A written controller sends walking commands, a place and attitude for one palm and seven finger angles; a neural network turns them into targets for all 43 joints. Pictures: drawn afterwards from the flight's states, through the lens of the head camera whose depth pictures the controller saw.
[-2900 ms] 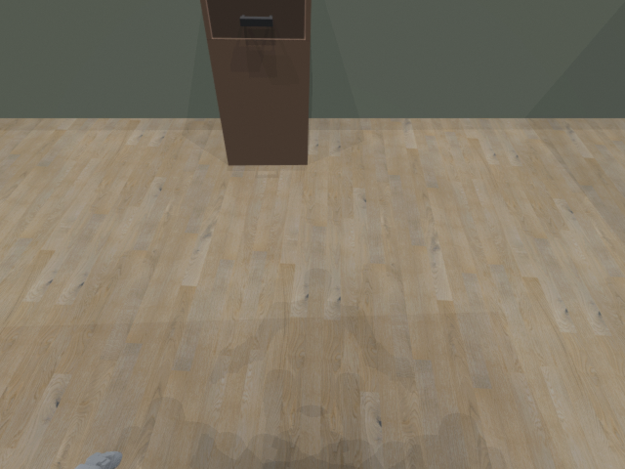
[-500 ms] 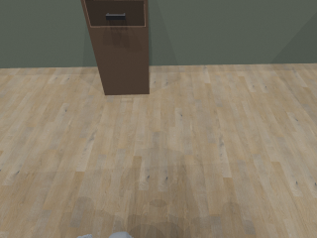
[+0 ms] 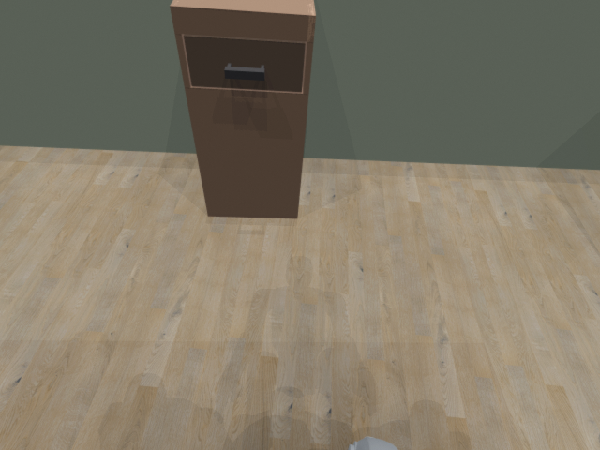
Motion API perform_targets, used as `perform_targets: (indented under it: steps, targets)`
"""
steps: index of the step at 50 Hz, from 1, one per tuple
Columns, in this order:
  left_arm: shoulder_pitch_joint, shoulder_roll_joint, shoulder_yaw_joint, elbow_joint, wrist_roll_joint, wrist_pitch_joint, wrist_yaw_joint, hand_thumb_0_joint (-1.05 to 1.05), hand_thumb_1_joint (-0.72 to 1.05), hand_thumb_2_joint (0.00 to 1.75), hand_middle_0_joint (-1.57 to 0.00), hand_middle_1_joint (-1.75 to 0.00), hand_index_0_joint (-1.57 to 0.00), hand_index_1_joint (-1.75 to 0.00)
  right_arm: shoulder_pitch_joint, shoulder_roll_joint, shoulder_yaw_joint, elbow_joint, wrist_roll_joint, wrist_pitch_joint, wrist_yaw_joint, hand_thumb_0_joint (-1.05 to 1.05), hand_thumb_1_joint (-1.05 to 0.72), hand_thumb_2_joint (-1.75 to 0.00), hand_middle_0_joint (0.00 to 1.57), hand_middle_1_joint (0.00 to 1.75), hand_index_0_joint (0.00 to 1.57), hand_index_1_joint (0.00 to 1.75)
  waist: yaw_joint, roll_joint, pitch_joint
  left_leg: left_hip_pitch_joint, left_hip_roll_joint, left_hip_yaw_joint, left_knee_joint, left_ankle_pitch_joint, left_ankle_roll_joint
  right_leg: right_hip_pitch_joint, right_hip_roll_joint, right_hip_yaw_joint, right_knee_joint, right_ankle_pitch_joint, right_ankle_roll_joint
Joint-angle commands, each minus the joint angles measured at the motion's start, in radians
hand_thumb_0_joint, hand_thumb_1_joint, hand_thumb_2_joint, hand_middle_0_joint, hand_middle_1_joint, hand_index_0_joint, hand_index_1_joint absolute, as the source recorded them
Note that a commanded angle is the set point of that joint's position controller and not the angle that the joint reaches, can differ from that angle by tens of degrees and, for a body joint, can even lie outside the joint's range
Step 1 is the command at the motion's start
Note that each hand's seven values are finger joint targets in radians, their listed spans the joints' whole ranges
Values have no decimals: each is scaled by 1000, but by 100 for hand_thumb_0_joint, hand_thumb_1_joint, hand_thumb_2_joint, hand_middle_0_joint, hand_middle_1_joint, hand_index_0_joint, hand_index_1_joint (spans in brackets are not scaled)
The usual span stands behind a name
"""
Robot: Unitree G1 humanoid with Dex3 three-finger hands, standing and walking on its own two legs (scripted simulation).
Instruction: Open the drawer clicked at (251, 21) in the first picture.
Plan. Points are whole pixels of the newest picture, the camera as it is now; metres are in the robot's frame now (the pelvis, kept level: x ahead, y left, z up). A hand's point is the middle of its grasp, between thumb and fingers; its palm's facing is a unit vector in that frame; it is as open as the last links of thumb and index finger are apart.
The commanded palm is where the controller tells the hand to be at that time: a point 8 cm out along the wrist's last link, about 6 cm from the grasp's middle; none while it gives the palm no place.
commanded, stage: walk to a spot facing it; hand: left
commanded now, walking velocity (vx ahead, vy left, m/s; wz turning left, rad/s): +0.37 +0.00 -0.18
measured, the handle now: (245, 70) +1.15 +0.25 -0.06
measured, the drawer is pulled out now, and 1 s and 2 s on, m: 0.00 0.00 0.00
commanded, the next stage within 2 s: take the last steps up to it in 0.52 s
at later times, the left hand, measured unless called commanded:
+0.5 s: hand (241, 371) +0.27 +0.11 -0.17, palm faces +0.03 -0.97 -0.23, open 7.1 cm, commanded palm none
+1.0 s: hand (220, 325) +0.36 +0.17 -0.18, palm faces +0.16 -0.97 -0.17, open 7.4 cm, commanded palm none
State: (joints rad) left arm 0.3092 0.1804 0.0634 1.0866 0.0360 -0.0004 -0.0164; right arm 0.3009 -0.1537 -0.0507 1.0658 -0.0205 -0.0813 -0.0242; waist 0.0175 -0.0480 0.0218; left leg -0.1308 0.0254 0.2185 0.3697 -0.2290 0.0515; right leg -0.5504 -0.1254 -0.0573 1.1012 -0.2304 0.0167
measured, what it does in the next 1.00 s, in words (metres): walks ahead: right foot, then left foot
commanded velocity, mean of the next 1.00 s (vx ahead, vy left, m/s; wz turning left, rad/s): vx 0.30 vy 0.00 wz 0.11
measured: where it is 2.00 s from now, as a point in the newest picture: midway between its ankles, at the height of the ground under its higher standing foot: (298, 323)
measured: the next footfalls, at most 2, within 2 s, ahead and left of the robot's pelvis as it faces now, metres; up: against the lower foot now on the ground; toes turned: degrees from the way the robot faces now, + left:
right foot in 0.26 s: +0.26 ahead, -0.17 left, +0.00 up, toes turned -12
left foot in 0.76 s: +0.44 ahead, +0.08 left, +0.00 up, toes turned +15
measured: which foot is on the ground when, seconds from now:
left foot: down 0.00-0.26, up 0.28-0.74, down 0.76-1.00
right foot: up 0.00-0.24, down 0.26-0.76, up 0.78-1.00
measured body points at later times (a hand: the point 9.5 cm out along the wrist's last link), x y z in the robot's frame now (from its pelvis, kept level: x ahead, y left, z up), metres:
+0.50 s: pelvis +0.21 -0.07 +0.00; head +0.21 -0.09 +0.45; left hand +0.27 +0.16 -0.15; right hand +0.21 -0.30 -0.17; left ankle +0.24 +0.08 -0.66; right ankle +0.22 -0.16 -0.75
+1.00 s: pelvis +0.38 -0.01 -0.01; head +0.39 +0.01 +0.44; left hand +0.35 +0.22 -0.17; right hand +0.46 -0.24 -0.15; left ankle +0.41 +0.07 -0.75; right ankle +0.41 -0.15 -0.68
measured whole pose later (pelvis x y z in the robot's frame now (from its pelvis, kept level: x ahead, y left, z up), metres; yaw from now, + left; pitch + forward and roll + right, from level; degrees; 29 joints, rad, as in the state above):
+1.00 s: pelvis +0.38 -0.01 -0.01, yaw +6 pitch -1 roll +0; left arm 0.29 0.17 0.05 1.08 0.03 0.00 0.00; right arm 0.23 -0.16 -0.05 1.04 -0.02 -0.05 -0.02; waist 0.01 -0.02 0.04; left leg -0.22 0.00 0.18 0.44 -0.19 0.07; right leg -0.48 -0.14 -0.08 1.00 -0.34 0.03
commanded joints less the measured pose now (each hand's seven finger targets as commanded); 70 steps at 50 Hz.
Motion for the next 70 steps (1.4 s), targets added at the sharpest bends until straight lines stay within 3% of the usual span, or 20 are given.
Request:
perform_targets:
  steps: [1,9,12,13,14,17,21,33,36,37,38,39,42,45,55,60,62,63,66,70]
  targets:
    - [-71,13,4,-79,-3,-15,-12,0,90,90,-20,-30,-20,-30,124,-110,-15,16,4,-16,-1,0,-90,-90,20,30,20,30,-25,136,67,98,281,-156,-225,181,92,-126,-33,-5,-147,60,16]
    - [-215,23,3,-115,-9,-32,-15,0,90,90,-20,-30,-20,-30,188,-127,-18,74,-12,2,3,0,-90,-90,20,30,20,30,-51,168,111,109,298,-99,-130,273,73,60,38,-80,-462,23,-40]
    - [99,101,28,-18,0,-56,-6,0,90,90,-20,-30,-20,-30,147,-133,-18,74,0,5,8,0,-90,-90,20,30,20,30,106,73,-55,-27,213,-21,302,443,9,525,78,-88,-583,57,-85]
    - [239,220,58,17,5,-69,9,0,90,90,-20,-30,-20,-30,180,-74,-8,49,14,-1,18,0,-90,-90,20,30,20,30,140,-169,-191,-284,115,20,637,96,-32,778,-182,238,-659,19,-162]
    - [301,288,61,32,-18,-67,14,0,90,90,-20,-30,-20,-30,137,-56,1,7,16,0,17,0,-90,-90,20,30,20,30,130,-205,-217,-483,18,-80,901,-339,-46,841,-351,552,-794,105,-246]
    - [38,144,24,-36,-21,-65,26,0,90,90,-20,-30,-20,-30,27,-54,-15,1,4,22,20,0,-90,-90,20,30,20,30,38,-11,10,-500,151,-220,969,-103,-36,434,-276,314,-884,-110,-179]
    - [-8,60,-1,-39,-9,-86,31,0,90,90,-20,-30,-20,-30,131,-6,-12,39,-8,62,30,0,-90,-90,20,30,20,30,-51,-65,38,-411,148,-186,811,2,-68,283,-180,36,-926,43,-123]
    - [100,115,-6,-4,-8,-80,40,0,90,90,-20,-30,-20,-30,-167,-37,0,-105,-2,57,64,0,-90,-90,20,30,20,30,5,-39,98,-365,89,-90,318,34,-41,483,-213,-108,-830,390,-113]
    - [95,129,-2,1,-14,-71,39,0,90,90,-20,-30,-20,-30,21,-89,-12,-57,-11,44,50,0,-90,-90,20,30,20,30,-83,14,-11,-48,23,-52,164,74,-7,437,-163,-174,-531,500,-76]
    - [117,102,-5,-14,-21,-66,32,0,90,90,-20,-30,-20,-30,140,-179,-32,-34,-20,36,37,0,-90,-90,20,30,20,30,-122,177,-112,183,150,-227,99,185,48,268,-73,-212,-289,278,-24]
    - [129,44,-16,-45,-32,-66,23,0,90,90,-20,-30,-20,-30,217,-286,-53,-19,-14,36,24,0,-90,-90,20,30,20,30,-128,406,-179,325,399,-567,-2,324,172,43,61,-190,2,-345,11]
    - [67,67,-17,-73,-20,-64,28,0,90,90,-20,-30,-20,-30,211,-284,-50,-14,0,41,15,0,-90,-90,20,30,20,30,-135,287,-177,290,430,-593,-46,211,209,-18,52,-69,127,-406,-11]
    - [0,50,-9,-52,-11,-50,16,0,90,90,-20,-30,-20,-30,22,-163,-21,-57,1,26,3,0,-90,-90,20,30,20,30,-68,171,-7,5,342,-434,-136,14,131,-45,-34,21,153,-192,-4]
    - [89,9,-13,-14,-7,-23,14,0,90,90,-20,-30,-20,-30,-27,-124,-10,-54,2,13,2,0,-90,-90,20,30,20,30,-7,151,-12,-112,271,-295,-174,24,99,82,-29,1,13,-121,7]
    - [-104,15,-6,-99,-5,-15,8,0,90,90,-20,-30,-20,-30,69,-143,-33,-9,-7,28,8,0,-90,-90,20,30,20,30,-49,133,69,-66,275,-314,-206,-139,122,104,3,-29,-374,-73,12]
    - [1,43,4,-62,-5,-37,12,0,90,90,-20,-30,-20,-30,67,-114,-24,9,-2,35,10,0,-90,-90,20,30,20,30,13,49,36,-159,190,-228,10,-135,44,422,52,-55,-661,5,-8]
    - [188,191,32,-12,-4,-51,25,0,90,90,-20,-30,-20,-30,22,-34,0,-38,6,27,22,0,-90,-90,20,30,20,30,84,-259,5,-495,8,-38,446,-295,-38,683,-268,385,-858,-119,-157]
    - [225,218,38,-8,-19,-58,31,0,90,90,-20,-30,-20,-30,-23,-91,-6,-56,0,36,24,0,-90,-90,20,30,20,30,108,-277,-11,-525,40,-135,618,-351,-33,623,-323,499,-939,-213,-208]
    - [65,107,16,-46,-13,-59,39,0,90,90,-20,-30,-20,-30,-41,-61,-19,-42,-5,41,35,0,-90,-90,20,30,20,30,20,-26,80,-532,107,-201,732,-128,-34,457,-242,285,-952,-182,-185]
    - [51,70,1,-43,-10,-78,36,0,90,90,-20,-30,-20,-30,3,-26,-15,-31,-4,58,41,0,-90,-90,20,30,20,30,-23,-53,71,-436,101,-154,592,-46,-63,403,-167,75,-934,125,-161]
